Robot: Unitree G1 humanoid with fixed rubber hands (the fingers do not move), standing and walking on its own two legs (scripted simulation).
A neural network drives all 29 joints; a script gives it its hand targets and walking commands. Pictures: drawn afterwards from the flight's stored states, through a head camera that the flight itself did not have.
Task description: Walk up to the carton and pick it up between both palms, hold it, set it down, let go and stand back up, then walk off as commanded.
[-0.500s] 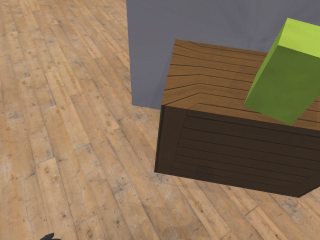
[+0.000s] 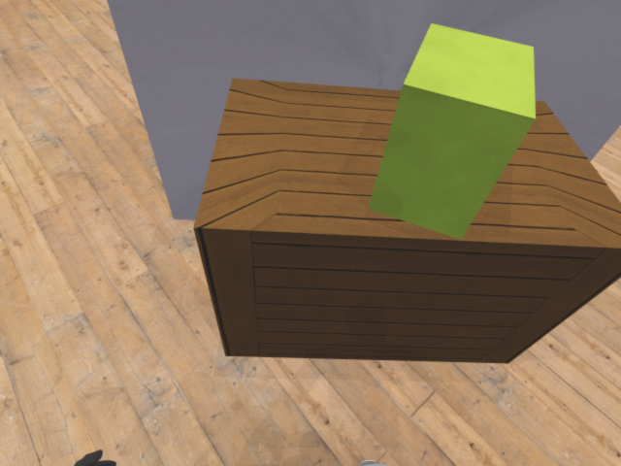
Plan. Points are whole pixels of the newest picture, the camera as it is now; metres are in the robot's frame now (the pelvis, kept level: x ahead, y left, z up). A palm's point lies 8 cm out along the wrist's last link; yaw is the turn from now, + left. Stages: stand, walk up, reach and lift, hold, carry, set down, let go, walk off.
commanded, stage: walk up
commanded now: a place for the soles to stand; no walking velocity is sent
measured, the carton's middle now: (446, 132) +0.72 -0.25 +0.04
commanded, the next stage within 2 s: none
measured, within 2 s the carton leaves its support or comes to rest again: neither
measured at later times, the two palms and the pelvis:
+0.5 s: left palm (191, 415) +0.21 +0.18 -0.10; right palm out of the picture +0.06 -0.48 -0.05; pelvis +0.07 -0.12 +0.00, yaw -7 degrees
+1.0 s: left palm (261, 371) +0.28 +0.09 -0.10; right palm out of the picture +0.12 -0.56 -0.06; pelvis +0.14 -0.21 +0.00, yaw -8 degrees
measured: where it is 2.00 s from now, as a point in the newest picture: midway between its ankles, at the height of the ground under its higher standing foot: outside the picture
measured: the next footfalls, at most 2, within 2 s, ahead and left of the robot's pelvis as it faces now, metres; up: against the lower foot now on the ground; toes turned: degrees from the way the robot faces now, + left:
left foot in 0.24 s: +0.13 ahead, +0.08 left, +0.00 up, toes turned -2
right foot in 0.54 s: +0.16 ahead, -0.30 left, +0.00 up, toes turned -5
